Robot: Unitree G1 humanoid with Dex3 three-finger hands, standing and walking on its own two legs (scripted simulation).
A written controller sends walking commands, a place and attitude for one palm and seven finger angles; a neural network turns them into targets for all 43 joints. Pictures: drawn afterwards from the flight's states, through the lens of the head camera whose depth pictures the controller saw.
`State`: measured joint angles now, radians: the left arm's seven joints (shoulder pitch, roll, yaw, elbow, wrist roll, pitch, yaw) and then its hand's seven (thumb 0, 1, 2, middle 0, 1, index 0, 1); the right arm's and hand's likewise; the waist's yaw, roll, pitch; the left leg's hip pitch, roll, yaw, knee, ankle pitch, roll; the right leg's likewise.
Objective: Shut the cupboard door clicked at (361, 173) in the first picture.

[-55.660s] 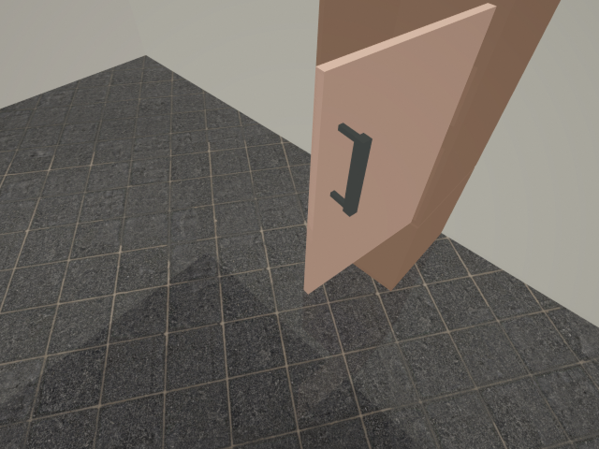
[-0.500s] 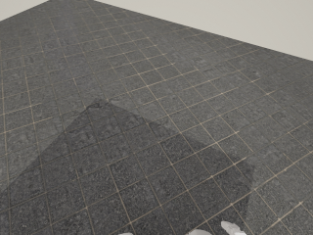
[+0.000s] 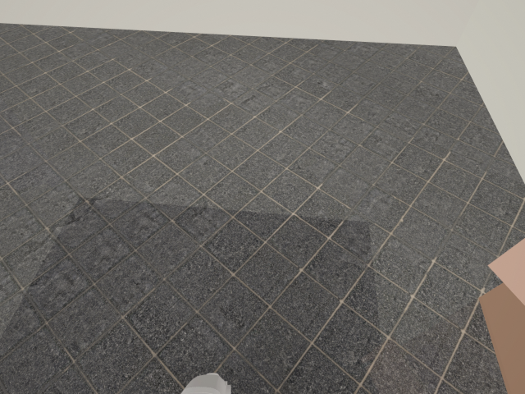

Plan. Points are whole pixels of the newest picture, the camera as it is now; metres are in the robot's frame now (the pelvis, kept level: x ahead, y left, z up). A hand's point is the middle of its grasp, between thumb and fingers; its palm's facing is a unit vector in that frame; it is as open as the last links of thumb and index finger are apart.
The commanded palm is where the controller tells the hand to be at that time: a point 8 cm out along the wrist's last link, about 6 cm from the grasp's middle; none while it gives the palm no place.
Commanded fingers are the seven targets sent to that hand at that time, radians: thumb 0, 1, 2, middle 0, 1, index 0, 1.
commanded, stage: turn to face it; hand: left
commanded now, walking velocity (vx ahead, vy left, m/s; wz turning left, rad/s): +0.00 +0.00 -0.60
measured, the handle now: out of the picture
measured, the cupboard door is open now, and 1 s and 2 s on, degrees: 30 30 30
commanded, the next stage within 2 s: take the last steps up to it in 1.78 s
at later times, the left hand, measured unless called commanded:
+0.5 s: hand (170, 361) +0.19 +0.18 -0.16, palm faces -0.31 -0.91 -0.26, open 7.4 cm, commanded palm none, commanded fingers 0.00 0.90 0.90 -0.20 -0.30 -0.20 -0.30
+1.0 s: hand (181, 348) +0.21 +0.17 -0.18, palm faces -0.52 -0.83 -0.19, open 7.4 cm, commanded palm none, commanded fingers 0.00 0.90 0.90 -0.20 -0.30 -0.20 -0.30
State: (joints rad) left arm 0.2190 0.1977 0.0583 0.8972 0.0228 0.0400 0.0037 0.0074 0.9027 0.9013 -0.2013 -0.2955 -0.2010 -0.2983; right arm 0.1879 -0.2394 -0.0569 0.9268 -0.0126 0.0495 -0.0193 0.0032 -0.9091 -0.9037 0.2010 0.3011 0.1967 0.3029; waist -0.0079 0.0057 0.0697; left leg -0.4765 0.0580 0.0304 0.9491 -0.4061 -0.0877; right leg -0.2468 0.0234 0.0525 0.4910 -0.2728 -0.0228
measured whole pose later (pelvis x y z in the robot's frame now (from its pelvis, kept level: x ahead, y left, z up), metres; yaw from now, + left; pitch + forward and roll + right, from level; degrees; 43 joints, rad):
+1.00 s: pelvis +0.04 +0.03 +0.00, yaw -35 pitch +1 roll -2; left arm 0.20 0.26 0.08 0.90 0.02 0.08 -0.02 0.01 0.90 0.90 -0.20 -0.30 -0.20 -0.30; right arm 0.15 -0.20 -0.01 0.85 -0.03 0.00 -0.03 0.00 -0.90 -0.90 0.21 0.30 0.20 0.30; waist 0.02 -0.05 0.09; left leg -0.30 0.06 0.08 0.58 -0.30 0.02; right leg -0.45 0.05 0.06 1.02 -0.51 0.03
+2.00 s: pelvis +0.08 +0.00 +0.00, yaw -61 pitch +1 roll -2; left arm 0.21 0.23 0.08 0.96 0.02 0.08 -0.02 0.01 0.91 0.90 -0.20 -0.29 -0.20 -0.30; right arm 0.23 -0.17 0.00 0.94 -0.04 0.00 -0.04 0.00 -0.90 -0.90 0.21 0.30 0.20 0.30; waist 0.00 -0.01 0.05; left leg -0.24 0.07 0.12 0.48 -0.26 0.03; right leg -0.41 0.00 0.01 0.99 -0.45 0.03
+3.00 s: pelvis +0.10 -0.26 -0.01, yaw -63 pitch -1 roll +1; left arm 0.20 0.17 0.03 1.03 0.03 0.02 0.01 0.01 0.92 0.90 -0.20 -0.29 -0.20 -0.30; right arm 0.22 -0.18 -0.04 1.05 -0.01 0.04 -0.02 0.00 -0.91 -0.90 0.20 0.30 0.20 0.30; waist -0.02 0.01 0.06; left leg -0.26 0.03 0.08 0.63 -0.38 -0.02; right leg -0.32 -0.05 -0.01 0.59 -0.26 0.02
